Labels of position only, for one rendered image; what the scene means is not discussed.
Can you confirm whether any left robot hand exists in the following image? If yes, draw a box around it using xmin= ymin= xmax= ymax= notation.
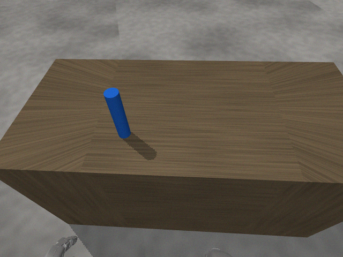
xmin=44 ymin=236 xmax=77 ymax=257

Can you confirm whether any can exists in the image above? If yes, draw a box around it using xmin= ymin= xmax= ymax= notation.
xmin=103 ymin=88 xmax=131 ymax=139

